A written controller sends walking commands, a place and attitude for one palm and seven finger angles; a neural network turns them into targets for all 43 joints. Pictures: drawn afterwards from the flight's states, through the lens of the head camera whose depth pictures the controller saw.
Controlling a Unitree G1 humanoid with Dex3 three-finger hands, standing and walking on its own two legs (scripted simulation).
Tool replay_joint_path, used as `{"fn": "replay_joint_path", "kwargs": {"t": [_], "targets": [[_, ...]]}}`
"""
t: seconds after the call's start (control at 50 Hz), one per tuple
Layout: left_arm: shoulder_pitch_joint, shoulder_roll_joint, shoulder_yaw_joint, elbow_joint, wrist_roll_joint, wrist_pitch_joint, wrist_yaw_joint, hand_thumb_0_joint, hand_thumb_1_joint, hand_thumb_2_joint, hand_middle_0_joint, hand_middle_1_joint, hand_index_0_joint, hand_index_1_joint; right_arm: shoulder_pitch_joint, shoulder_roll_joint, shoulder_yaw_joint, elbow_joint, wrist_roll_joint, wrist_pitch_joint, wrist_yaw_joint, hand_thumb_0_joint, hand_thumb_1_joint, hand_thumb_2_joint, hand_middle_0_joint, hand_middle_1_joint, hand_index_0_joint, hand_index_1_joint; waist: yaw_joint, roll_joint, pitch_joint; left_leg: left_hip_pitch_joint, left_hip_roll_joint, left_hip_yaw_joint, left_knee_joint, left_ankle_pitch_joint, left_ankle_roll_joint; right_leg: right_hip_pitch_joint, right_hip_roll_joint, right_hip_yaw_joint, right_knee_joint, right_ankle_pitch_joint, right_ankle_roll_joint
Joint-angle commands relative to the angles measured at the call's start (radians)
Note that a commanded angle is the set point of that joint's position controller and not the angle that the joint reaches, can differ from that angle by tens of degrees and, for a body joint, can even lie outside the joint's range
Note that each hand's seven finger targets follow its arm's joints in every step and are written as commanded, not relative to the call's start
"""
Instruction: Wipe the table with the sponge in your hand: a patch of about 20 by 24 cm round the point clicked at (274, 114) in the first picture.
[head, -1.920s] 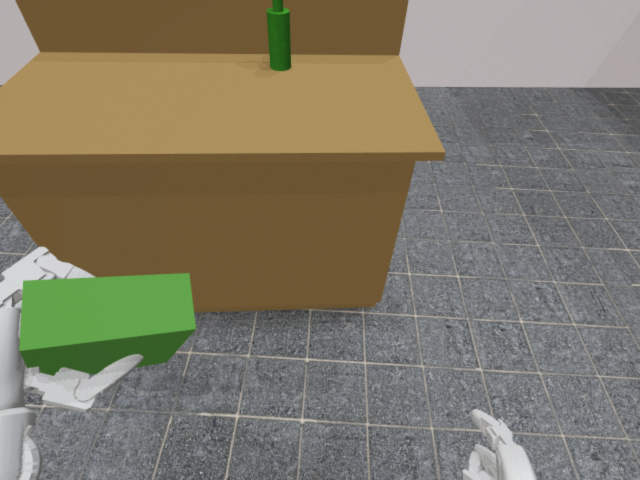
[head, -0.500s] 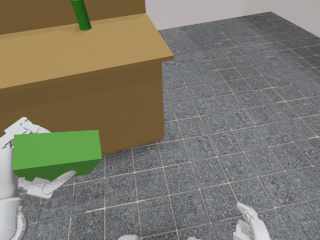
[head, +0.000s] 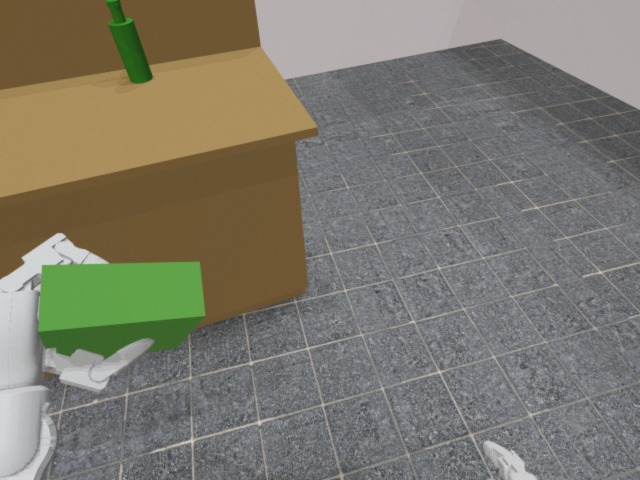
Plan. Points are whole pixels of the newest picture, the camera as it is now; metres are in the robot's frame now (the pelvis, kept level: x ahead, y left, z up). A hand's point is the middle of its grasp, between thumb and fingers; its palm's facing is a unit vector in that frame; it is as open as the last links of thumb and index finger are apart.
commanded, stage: take the last steps up to it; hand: left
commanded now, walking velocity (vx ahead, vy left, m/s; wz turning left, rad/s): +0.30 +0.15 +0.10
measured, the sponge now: (145, 313) +0.25 +0.19 +0.15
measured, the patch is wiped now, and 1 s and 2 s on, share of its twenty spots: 0.00 0.00 0.00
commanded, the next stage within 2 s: come to a stop and stand still in 1.72 s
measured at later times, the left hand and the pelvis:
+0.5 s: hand (59, 248) +0.30 +0.29 +0.18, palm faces +0.42 -0.81 -0.41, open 9.6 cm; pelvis +0.08 +0.05 +0.01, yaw +0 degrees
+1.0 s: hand (93, 182) +0.41 +0.30 +0.19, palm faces +0.36 -0.81 -0.47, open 9.6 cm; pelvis +0.20 +0.07 +0.01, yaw +1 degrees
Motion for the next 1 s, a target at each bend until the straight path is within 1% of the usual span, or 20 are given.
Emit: {"fn": "replay_joint_path", "kwargs": {"t": [0.0, 0.06, 0.24, 0.28, 0.3, 0.32, 0.34, 0.42, 0.48, 0.54, 0.56, 0.58, 0.6, 0.62, 0.64, 0.68, 0.74, 0.9, 0.96, 0.98], "targets": [[0.093, 0.261, 0.226, -0.295, -0.026, -0.111, 0.008, 0.0, 0.1, 1.3, -1.2, -1.6, -1.2, -1.6, -0.118, -0.088, -0.035, -0.193, 0.0, -0.028, 0.003, 0.0, -0.9, -0.9, 0.2, 0.3, 0.2, 0.3, 0.014, -0.106, -0.025, -0.272, 0.071, -0.058, 0.157, 0.105, -0.015, 0.104, -0.352, 0.423, -0.387, 0.066, -0.119], [0.084, 0.249, 0.234, -0.328, -0.032, -0.131, 0.013, 0.0, 0.1, 1.3, -1.2, -1.6, -1.2, -1.6, -0.111, -0.077, -0.031, -0.204, 0.0, -0.02, 0.004, 0.0, -0.9, -0.9, 0.2, 0.3, 0.2, 0.3, -0.006, -0.178, -0.079, -0.182, 0.094, -0.004, -0.058, 0.156, -0.019, 0.107, -0.305, 0.243, -0.363, 0.156, -0.082], [0.022, 0.194, 0.168, -0.3, -0.033, -0.094, 0.046, 0.0, 0.1, 1.3, -1.2, -1.6, -1.2, -1.6, -0.074, -0.076, -0.046, -0.224, -0.003, -0.066, -0.03, 0.0, -0.9, -0.9, 0.2, 0.3, 0.2, 0.3, 0.016, -0.16, -0.073, 0.165, -0.006, 0.171, -0.565, 0.19, 0.016, 0.036, -0.227, 0.217, -0.237, -0.062, -0.028], [-0.036, 0.181, 0.146, -0.324, -0.036, -0.094, 0.045, 0.0, 0.1, 1.3, -1.2, -1.6, -1.2, -1.6, -0.059, -0.107, -0.054, -0.229, 0.006, -0.072, -0.039, 0.0, -0.9, -0.9, 0.2, 0.3, 0.2, 0.3, -0.006, 0.019, -0.07, 0.267, 0.078, 0.02, -0.677, 0.131, 0.067, -0.065, -0.134, 0.146, 0.006, -0.078, 0.025], [-0.044, 0.17, 0.145, -0.343, -0.038, -0.099, 0.045, 0.0, 0.1, 1.3, -1.2, -1.6, -1.2, -1.6, -0.063, -0.129, -0.06, -0.233, 0.012, -0.074, -0.034, 0.0, -0.9, -0.9, 0.2, 0.3, 0.2, 0.3, -0.002, 0.196, -0.092, 0.373, 0.234, -0.218, -0.714, 0.24, 0.142, -0.21, -0.033, 0.047, 0.226, -0.157, 0.069], [-0.062, 0.185, 0.141, -0.354, -0.029, -0.105, 0.044, 0.0, 0.1, 1.3, -1.2, -1.6, -1.2, -1.6, -0.064, -0.115, -0.056, -0.238, 0.014, -0.081, -0.028, 0.0, -0.9, -0.9, 0.2, 0.3, 0.2, 0.3, -0.001, 0.199, -0.091, 0.395, 0.308, -0.345, -0.748, 0.401, 0.207, -0.303, -0.009, 0.063, 0.405, -0.302, 0.071], [-0.059, 0.232, 0.16, -0.324, -0.019, -0.104, 0.04, 0.0, 0.1, 1.3, -1.2, -1.6, -1.2, -1.6, -0.072, -0.104, -0.046, -0.212, 0.001, -0.086, -0.031, 0.0, -0.9, -0.9, 0.2, 0.3, 0.2, 0.3, 0.0, 0.23, -0.089, 0.339, 0.341, -0.381, -0.765, 0.344, 0.251, -0.329, -0.059, 0.107, 0.501, -0.306, 0.073], [-0.001, 0.186, 0.144, -0.399, -0.034, -0.09, 0.034, 0.0, 0.1, 1.3, -1.2, -1.6, -1.2, -1.6, -0.077, -0.1, -0.051, -0.198, 0.015, -0.111, -0.014, 0.0, -0.9, -0.9, 0.2, 0.3, 0.2, 0.3, 0.02, 0.181, -0.076, 0.227, 0.24, -0.152, -0.721, 0.306, 0.214, -0.23, -0.071, 0.086, 0.335, -0.177, 0.081], [0.075, 0.206, 0.175, -0.431, -0.045, -0.086, 0.037, 0.0, 0.1, 1.3, -1.2, -1.6, -1.2, -1.6, -0.085, -0.097, -0.038, -0.201, 0.008, -0.119, -0.009, 0.0, -0.9, -0.9, 0.2, 0.3, 0.2, 0.3, 0.018, 0.198, -0.108, 0.176, 0.211, -0.08, -0.705, 0.343, 0.176, -0.096, -0.032, 0.023, 0.164, -0.115, 0.084], [0.071, 0.207, 0.192, -0.337, -0.043, -0.069, 0.037, 0.0, 0.1, 1.3, -1.2, -1.6, -1.2, -1.6, -0.096, -0.095, -0.032, -0.196, 0.005, -0.107, -0.014, 0.0, -0.9, -0.9, 0.2, 0.3, 0.2, 0.3, 0.027, 0.107, -0.107, 0.051, 0.183, -0.021, -0.599, 0.228, 0.118, 0.114, -0.014, -0.002, -0.08, -0.019, 0.076], [0.073, 0.205, 0.194, -0.292, -0.04, -0.063, 0.036, 0.0, 0.1, 1.3, -1.2, -1.6, -1.2, -1.6, -0.097, -0.089, -0.034, -0.195, 0.007, -0.095, -0.017, 0.0, -0.9, -0.9, 0.2, 0.3, 0.2, 0.3, 0.033, -0.002, -0.119, -0.027, 0.141, 0.027, -0.463, 0.175, 0.09, 0.208, -0.057, 0.076, -0.178, 0.008, 0.049], [0.053, 0.223, 0.198, -0.255, -0.032, -0.056, 0.034, 0.0, 0.1, 1.3, -1.2, -1.6, -1.2, -1.6, -0.098, -0.072, -0.036, -0.197, 0.009, -0.082, -0.016, 0.0, -0.9, -0.9, 0.2, 0.3, 0.2, 0.3, 0.03, -0.24, -0.116, -0.192, 0.044, 0.106, -0.204, 0.06, 0.047, 0.289, -0.239, 0.4, -0.286, -0.049, -0.034], [0.038, 0.247, 0.221, -0.21, -0.043, -0.049, 0.033, 0.0, 0.1, 1.3, -1.2, -1.6, -1.2, -1.6, -0.131, -0.071, -0.031, -0.215, 0.008, -0.077, -0.012, 0.0, -0.9, -0.9, 0.2, 0.3, 0.2, 0.3, 0.039, -0.4, -0.079, -0.365, -0.027, 0.077, 0.057, -0.092, 0.009, 0.312, -0.439, 0.748, -0.394, 0.0, -0.128], [-0.015, 0.226, 0.206, -0.201, -0.049, -0.054, 0.025, 0.0, 0.1, 1.3, -1.2, -1.6, -1.2, -1.6, -0.116, -0.09, -0.046, -0.194, 0.005, -0.075, -0.006, 0.0, -0.9, -0.9, 0.2, 0.3, 0.2, 0.3, 0.021, -0.323, -0.055, -0.368, 0.006, -0.044, 0.171, -0.012, -0.008, 0.252, -0.444, 0.731, -0.412, -0.023, -0.116], [-0.007, 0.214, 0.196, -0.17, -0.049, -0.065, 0.014, 0.0, 0.1, 1.3, -1.2, -1.6, -1.2, -1.6, -0.104, -0.092, -0.052, -0.184, 0.007, -0.071, -0.004, 0.0, -0.9, -0.9, 0.2, 0.3, 0.2, 0.3, 0.01, -0.279, -0.016, -0.379, 0.032, -0.064, 0.207, 0.039, -0.018, 0.208, -0.424, 0.671, -0.407, 0.008, -0.113], [0.004, 0.198, 0.182, -0.158, -0.043, -0.085, 0.001, 0.0, 0.1, 1.3, -1.2, -1.6, -1.2, -1.6, -0.119, -0.075, -0.03, -0.17, 0.005, -0.045, -0.003, 0.0, -0.9, -0.9, 0.2, 0.3, 0.2, 0.3, 0.011, -0.173, -0.008, -0.372, 0.057, -0.041, 0.21, 0.11, -0.031, 0.193, -0.357, 0.454, -0.352, 0.204, -0.097], [-0.022, 0.189, 0.154, -0.182, -0.026, -0.103, 0.001, 0.0, 0.1, 1.3, -1.2, -1.6, -1.2, -1.6, -0.13, -0.082, -0.023, -0.175, 0.001, -0.029, 0.0, 0.0, -0.9, -0.9, 0.2, 0.3, 0.2, 0.3, 0.008, -0.195, -0.043, -0.322, 0.06, 0.019, 0.094, 0.185, -0.032, 0.201, -0.287, 0.226, -0.313, 0.444, -0.053], [0.077, 0.253, 0.231, -0.403, -0.031, -0.101, 0.051, 0.0, 0.1, 1.3, -1.2, -1.6, -1.2, -1.6, -0.116, -0.061, -0.048, -0.261, -0.001, -0.06, -0.002, 0.0, -0.9, -0.9, 0.2, 0.3, 0.2, 0.3, 0.055, -0.23, -0.153, -0.071, 0.005, 0.188, -0.424, 0.199, -0.002, 0.315, -0.27, 0.186, -0.231, 0.62, -0.071], [0.101, 0.236, 0.236, -0.422, -0.039, -0.098, 0.061, 0.0, 0.1, 1.3, -1.2, -1.6, -1.2, -1.6, -0.075, -0.078, -0.064, -0.262, 0.004, -0.058, -0.012, 0.0, -0.9, -0.9, 0.2, 0.3, 0.2, 0.3, 0.016, -0.125, -0.212, 0.175, -0.021, 0.211, -0.627, 0.324, 0.004, 0.259, -0.219, 0.131, -0.053, 0.558, -0.021], [0.091, 0.233, 0.235, -0.436, -0.043, -0.107, 0.064, 0.0, 0.1, 1.3, -1.2, -1.6, -1.2, -1.6, -0.065, -0.087, -0.068, -0.266, 0.009, -0.057, -0.018, 0.0, -0.9, -0.9, 0.2, 0.3, 0.2, 0.3, 0.0, -0.019, -0.249, 0.33, 0.011, 0.166, -0.661, 0.369, 0.023, 0.165, -0.168, 0.099, 0.114, 0.487, 0.013]]}}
